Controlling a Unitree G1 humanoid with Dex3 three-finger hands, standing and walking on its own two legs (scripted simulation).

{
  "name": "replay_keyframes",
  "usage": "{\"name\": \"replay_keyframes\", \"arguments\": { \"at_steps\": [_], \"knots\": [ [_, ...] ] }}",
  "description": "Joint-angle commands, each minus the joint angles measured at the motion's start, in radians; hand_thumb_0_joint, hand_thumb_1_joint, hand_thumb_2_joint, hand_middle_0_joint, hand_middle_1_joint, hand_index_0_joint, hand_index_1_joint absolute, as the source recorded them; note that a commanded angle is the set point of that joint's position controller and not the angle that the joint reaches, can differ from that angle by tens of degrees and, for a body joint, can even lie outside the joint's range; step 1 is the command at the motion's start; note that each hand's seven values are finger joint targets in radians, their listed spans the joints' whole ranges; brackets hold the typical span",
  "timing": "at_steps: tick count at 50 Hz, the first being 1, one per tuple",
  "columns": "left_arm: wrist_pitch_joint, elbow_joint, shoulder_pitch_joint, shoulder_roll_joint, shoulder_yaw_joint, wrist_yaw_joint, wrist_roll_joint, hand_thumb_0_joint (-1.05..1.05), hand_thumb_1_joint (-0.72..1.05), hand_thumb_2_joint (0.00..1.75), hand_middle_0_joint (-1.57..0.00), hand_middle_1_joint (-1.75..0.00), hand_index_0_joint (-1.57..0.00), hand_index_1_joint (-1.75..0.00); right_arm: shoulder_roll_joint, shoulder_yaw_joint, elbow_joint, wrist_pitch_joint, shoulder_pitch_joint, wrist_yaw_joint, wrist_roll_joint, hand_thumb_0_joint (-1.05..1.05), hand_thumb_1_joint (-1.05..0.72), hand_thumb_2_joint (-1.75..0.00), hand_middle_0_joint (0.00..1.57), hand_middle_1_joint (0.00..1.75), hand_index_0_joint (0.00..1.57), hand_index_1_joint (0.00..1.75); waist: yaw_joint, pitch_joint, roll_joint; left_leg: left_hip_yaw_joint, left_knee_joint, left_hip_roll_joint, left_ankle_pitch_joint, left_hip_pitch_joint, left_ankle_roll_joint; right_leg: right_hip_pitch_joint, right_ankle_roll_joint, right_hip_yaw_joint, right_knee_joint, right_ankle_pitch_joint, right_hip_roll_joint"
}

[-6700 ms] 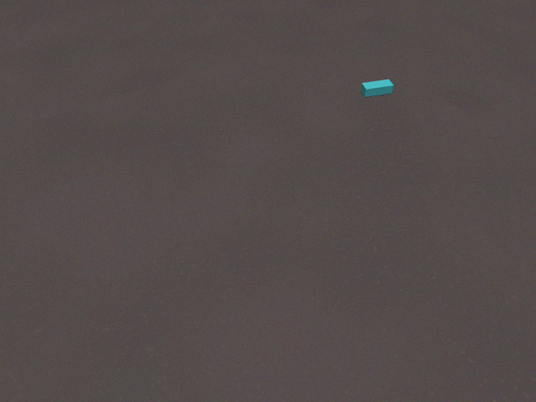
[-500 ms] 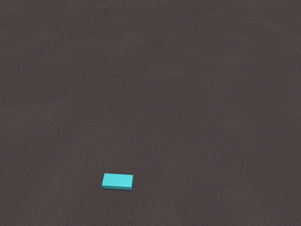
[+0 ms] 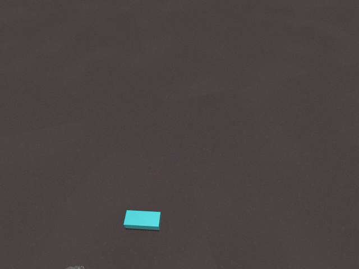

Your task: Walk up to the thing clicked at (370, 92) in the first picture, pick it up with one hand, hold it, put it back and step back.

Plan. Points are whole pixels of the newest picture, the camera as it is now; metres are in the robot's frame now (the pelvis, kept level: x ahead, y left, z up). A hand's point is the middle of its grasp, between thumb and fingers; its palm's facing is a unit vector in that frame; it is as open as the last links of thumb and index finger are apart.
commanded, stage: walk up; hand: left
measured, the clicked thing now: (143, 220) +0.47 +0.27 -0.75
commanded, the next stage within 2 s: stand in 0.64 s
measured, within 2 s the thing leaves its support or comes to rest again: neither
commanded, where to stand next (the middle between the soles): +0.06 +0.01 m, yaw -3 degrees
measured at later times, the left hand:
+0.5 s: hand out of the picture +0.08 +0.26 -0.16, palm faces -0.03 -0.94 -0.34, open 7.4 cm
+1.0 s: hand out of the picture +0.07 +0.25 -0.15, palm faces -0.03 -0.94 -0.34, open 7.4 cm
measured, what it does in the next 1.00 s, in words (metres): stands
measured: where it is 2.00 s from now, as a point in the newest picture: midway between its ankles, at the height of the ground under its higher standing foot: outside the picture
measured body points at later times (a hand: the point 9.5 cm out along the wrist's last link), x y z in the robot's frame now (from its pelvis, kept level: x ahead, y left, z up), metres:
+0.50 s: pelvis +0.00 +0.00 +0.00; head +0.01 +0.00 +0.45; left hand +0.08 +0.30 -0.13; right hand +0.07 -0.30 -0.13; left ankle +0.00 +0.14 -0.74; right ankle +0.01 -0.15 -0.74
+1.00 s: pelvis -0.01 +0.00 +0.00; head +0.00 +0.00 +0.45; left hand +0.07 +0.30 -0.13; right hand +0.08 -0.30 -0.13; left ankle +0.00 +0.14 -0.74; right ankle +0.01 -0.15 -0.74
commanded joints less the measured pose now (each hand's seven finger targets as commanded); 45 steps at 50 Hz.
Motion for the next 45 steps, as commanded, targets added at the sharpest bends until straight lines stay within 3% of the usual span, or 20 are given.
{"name": "replay_keyframes", "arguments": {
  "at_steps": [1, 9, 30, 34, 38, 45],
  "knots": [
    [-0.016, -0.059, -0.04, 0.22, 0.043, 0.01, -0.005, 0.0, 0.9, 0.9, -0.2, -0.3, -0.2, -0.3, -0.211, -0.034, -0.061, -0.025, -0.044, -0.015, 0.0, 0.0, -0.9, -0.9, 0.2, 0.3, 0.2, 0.3, 0.004, -0.1, -0.008, -0.041, -0.076, 0.077, 0.174, 0.029, 0.052, 0.034, -0.049, 0.06, -0.065, 0.154, -0.084],
    [-0.012, -0.062, -0.045, 0.214, 0.043, 0.007, -0.001, 0.0, 0.9, 0.9, -0.2, -0.3, -0.2, -0.3, -0.211, -0.032, -0.062, -0.029, -0.034, -0.015, -0.004, 0.0, -0.9, -0.9, 0.2, 0.3, 0.2, 0.3, 0.003, -0.079, 0.013, -0.048, -0.111, 0.072, 0.09, -0.008, 0.051, 0.049, -0.043, 0.056, -0.073, 0.113, -0.073],
    [-0.009, -0.06, -0.032, 0.207, 0.045, 0.007, -0.001, 0.0, 0.9, 0.9, -0.2, -0.3, -0.2, -0.3, -0.206, -0.034, -0.065, -0.027, 0.003, -0.016, -0.005, 0.0, -0.9, -0.9, 0.2, 0.3, 0.2, 0.3, -0.001, -0.073, 0.002, -0.045, -0.108, 0.069, 0.106, 0.016, 0.051, 0.03, -0.042, 0.06, -0.076, 0.128, -0.071],
    [-0.009, -0.063, -0.018, 0.22, 0.045, 0.011, -0.003, 0.0, 0.9, 0.9, -0.2, -0.3, -0.2, -0.3, -0.208, -0.032, -0.072, -0.03, 0.002, -0.02, -0.004, 0.0, -0.9, -0.9, 0.2, 0.3, 0.2, 0.3, -0.004, -0.085, -0.016, -0.06, -0.096, 0.093, 0.237, 0.045, 0.043, 0.039, -0.039, 0.064, -0.076, 0.205, -0.086],
    [-0.007, -0.063, -0.021, 0.218, 0.042, 0.01, -0.003, 0.0, 0.9, 0.9, -0.2, -0.3, -0.2, -0.3, -0.205, -0.03, -0.074, -0.027, -0.004, -0.02, -0.003, 0.0, -0.9, -0.9, 0.2, 0.3, 0.2, 0.3, -0.005, -0.084, -0.002, -0.057, -0.106, 0.086, 0.168, 0.03, 0.039, 0.045, -0.039, 0.063, -0.089, 0.151, -0.084],
    [-0.007, -0.067, -0.016, 0.218, 0.037, 0.007, -0.001, 0.0, 0.9, 0.9, -0.2, -0.3, -0.2, -0.3, -0.208, -0.029, -0.074, -0.025, -0.014, -0.016, -0.004, 0.0, -0.9, -0.9, 0.2, 0.3, 0.2, 0.3, -0.002, -0.086, 0.006, -0.06, -0.115, 0.089, 0.13, 0.026, 0.04, 0.041, -0.043, 0.067, -0.107, 0.118, -0.087]
  ]
}}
